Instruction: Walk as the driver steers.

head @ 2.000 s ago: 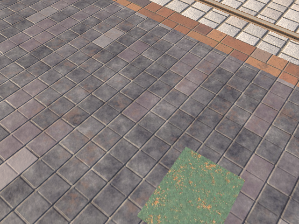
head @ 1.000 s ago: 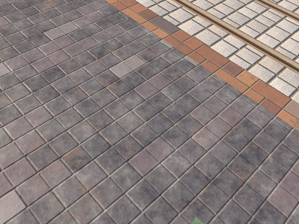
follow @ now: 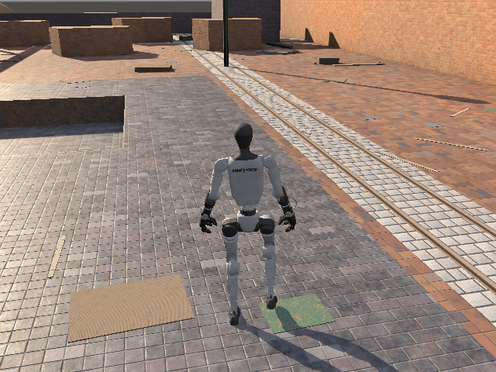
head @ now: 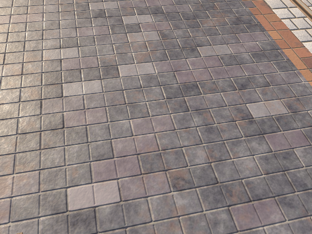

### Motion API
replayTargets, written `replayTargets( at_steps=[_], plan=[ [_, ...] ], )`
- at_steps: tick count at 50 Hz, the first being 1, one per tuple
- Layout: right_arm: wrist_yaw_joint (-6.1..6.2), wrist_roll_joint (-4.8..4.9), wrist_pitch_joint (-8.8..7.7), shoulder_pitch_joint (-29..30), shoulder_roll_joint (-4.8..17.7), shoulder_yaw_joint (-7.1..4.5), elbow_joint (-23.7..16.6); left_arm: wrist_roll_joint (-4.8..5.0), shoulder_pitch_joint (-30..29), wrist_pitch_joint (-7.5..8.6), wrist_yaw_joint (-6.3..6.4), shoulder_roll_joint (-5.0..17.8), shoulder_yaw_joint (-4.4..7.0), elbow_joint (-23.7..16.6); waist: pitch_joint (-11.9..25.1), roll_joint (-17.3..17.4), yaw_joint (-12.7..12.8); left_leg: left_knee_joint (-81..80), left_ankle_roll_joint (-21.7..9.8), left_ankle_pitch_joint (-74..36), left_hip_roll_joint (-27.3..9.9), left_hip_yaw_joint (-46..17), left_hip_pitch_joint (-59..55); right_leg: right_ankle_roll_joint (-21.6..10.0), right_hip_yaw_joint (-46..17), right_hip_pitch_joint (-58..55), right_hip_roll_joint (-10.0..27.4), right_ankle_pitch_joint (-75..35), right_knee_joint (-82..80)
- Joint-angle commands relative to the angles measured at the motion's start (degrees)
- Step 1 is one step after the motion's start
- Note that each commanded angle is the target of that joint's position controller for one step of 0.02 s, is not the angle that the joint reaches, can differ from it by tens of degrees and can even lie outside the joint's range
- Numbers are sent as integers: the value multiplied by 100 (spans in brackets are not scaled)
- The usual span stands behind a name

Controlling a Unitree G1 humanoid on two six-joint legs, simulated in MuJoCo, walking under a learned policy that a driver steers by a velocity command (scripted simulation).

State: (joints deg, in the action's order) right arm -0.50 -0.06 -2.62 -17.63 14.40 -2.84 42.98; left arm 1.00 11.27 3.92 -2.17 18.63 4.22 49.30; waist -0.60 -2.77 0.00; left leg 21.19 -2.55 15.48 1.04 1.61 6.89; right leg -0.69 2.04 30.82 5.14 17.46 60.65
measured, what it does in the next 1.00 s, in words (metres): walks ahead, turning right: right foot, then left foot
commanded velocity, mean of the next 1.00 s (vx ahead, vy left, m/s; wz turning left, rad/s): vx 0.14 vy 0.00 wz -0.46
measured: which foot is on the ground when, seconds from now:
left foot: down 0.00-0.28, up 0.30-0.68, down 0.70-1.00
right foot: up 0.00-0.26, down 0.28-0.70, up 0.72-1.00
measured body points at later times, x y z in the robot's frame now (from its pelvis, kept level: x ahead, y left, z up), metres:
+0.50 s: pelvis +0.14 -0.01 -0.01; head +0.19 -0.03 +0.43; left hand +0.35 +0.24 -0.11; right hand +0.24 -0.32 -0.11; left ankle +0.18 +0.15 -0.68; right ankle +0.20 -0.10 -0.75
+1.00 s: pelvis +0.23 +0.00 +0.00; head +0.25 +0.01 +0.45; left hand +0.53 +0.13 -0.09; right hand +0.13 -0.28 -0.09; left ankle +0.26 +0.14 -0.75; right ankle +0.20 -0.17 -0.68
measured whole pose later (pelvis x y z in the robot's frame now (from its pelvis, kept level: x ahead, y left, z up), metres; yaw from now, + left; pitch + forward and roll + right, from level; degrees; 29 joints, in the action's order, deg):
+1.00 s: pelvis +0.23 +0.00 +0.00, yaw -33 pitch +2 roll -1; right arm 1.9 -0.6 -3.4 -20.1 15.8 -3.6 39.9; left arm 1.2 10.2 -0.5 -1.6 18.1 5.0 36.4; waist 1.6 -1.6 -3.6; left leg 19.5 0.8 14.8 -3.7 4.9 7.1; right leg 3.0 -2.1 35.8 2.4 11.4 55.2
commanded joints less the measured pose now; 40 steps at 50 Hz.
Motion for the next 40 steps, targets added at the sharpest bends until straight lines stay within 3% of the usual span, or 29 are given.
replayTargets(
  at_steps=[1,5,7,10,12,13,14,15,16,17,18,19,21,23,25,31,33,34,35,36,37,38,39,40],
  plan=[
    [138,-79,-122,357,921,-232,-417,-30,-110,-4,-12,335,62,-267,-2,814,62,-906,-786,-3794,-1335,-535,-494,169,-155,803,87,-791,-168],
    [253,-108,-94,307,923,-221,-275,-43,-731,-64,-16,17,-82,-564,-160,842,-155,-933,-545,-3837,-1095,321,-115,187,-59,114,-197,-1849,-1923],
    [291,-59,-56,193,1058,-264,-179,-50,-922,-76,-78,97,-70,-744,-121,876,-226,-769,-565,-4011,-1282,339,-370,123,21,74,-295,-1885,-2267],
    [354,32,59,330,1126,-305,-181,-57,-865,-76,-204,264,-4,-900,-42,860,-132,-204,-559,-4614,-1511,337,-802,-78,103,129,-400,-1356,-2491],
    [421,69,147,484,1188,-336,-256,-70,-420,-74,-243,423,89,-885,228,925,91,641,-451,-5497,-1479,373,-875,-262,303,-363,-670,-959,-2641],
    [441,80,185,562,1167,-325,-303,-65,79,-60,-214,580,185,-791,509,786,341,1473,-294,-5504,-1278,503,-763,-417,374,-1026,-876,-1277,-3055],
    [430,56,154,491,1136,-300,-344,-97,575,-53,-110,858,292,-768,856,400,604,2708,46,-4474,-911,607,-98,-693,-142,-2113,-658,-2650,-3486],
    [342,-230,73,57,574,-132,-535,-123,755,-78,30,1410,387,-851,1524,-1025,240,4777,467,455,-88,565,1718,-1562,-2033,-3904,822,-5488,-2971],
    [232,-142,-5,-255,604,-81,-553,-192,676,-86,30,1360,329,-1021,2605,-1079,188,6153,606,2588,603,-609,2658,-2672,-4214,-4666,1745,-4795,-3586],
    [148,65,-28,159,1054,-186,-542,-118,320,-127,37,1061,282,-1186,2160,-304,378,6277,513,2105,183,-1001,2972,-2406,-3593,-4133,1477,-3482,-3913],
    [155,106,2,529,1075,-194,-667,-22,-28,-161,78,796,211,-1237,1394,26,284,5933,462,1669,-28,-880,3141,-2056,-3021,-3374,1188,-2470,-4081],
    [218,29,72,650,1030,-204,-637,32,-257,-214,112,618,147,-1274,853,432,139,5445,483,1395,-233,-796,3056,-1762,-2626,-2551,930,-1812,-4273],
    [284,-53,221,553,974,-222,-669,-69,-519,-296,164,634,151,-1367,424,98,-115,4570,523,1038,-302,-671,2349,-1508,-2195,-1322,476,-1245,-4521],
    [318,-73,228,386,731,-155,-652,-130,-517,-333,211,759,218,-1413,476,-224,-147,3802,627,950,-189,-514,2062,-1486,-1941,-1079,267,-1689,-4496],
    [344,-80,208,408,676,-123,-654,-98,-429,-374,276,873,276,-1434,733,-273,-78,3270,721,742,-156,-555,1937,-1464,-1960,-1203,251,-1717,-4364],
    [251,7,109,663,759,-167,-776,-54,-455,-560,331,865,291,-1581,789,-571,110,2070,698,331,-1,-607,1635,-1172,-2564,-1278,171,-447,-4159],
    [197,30,32,509,745,-200,-756,-17,-502,-611,329,821,271,-1630,786,-634,2,1205,570,89,81,-536,1279,-1015,-2739,-1371,109,-615,-3896],
    [171,41,-2,268,754,-229,-689,20,-504,-642,345,758,247,-1648,868,-611,-138,515,456,-243,69,-453,768,-850,-2701,-1202,-47,-69,-3752],
    [196,-4,-5,61,1030,-317,-675,12,-387,-644,352,541,176,-1679,883,-207,-170,15,185,38,-608,-990,114,-533,-2426,-598,-378,951,-3232],
    [238,-160,57,-34,1491,-429,-698,2,-448,-601,332,197,99,-1808,675,1211,-119,-493,-473,1232,-1798,-2498,-316,-198,-1243,717,-1202,1773,-1799],
    [179,-331,23,62,1636,-468,-737,1,-520,-467,291,458,164,-1993,346,2040,-87,-1030,-1079,2032,-2464,-3834,123,-121,-986,1372,-1043,1506,-631],
    [214,-274,-28,367,1322,-386,-891,-3,-457,-418,264,767,259,-1899,180,1584,-15,-1007,-1044,2299,-2313,-3510,227,-68,-1123,1440,-755,991,-58],
    [265,-127,-49,545,1136,-342,-911,-14,-276,-424,242,832,306,-1748,95,1339,64,-945,-772,2082,-1977,-2884,162,39,-992,1503,-707,600,193],
    [305,-39,-57,575,1052,-314,-932,-41,-142,-440,245,751,305,-1637,155,1195,54,-861,-577,1794,-1749,-2451,-60,157,-857,1577,-638,321,480]
  ],
)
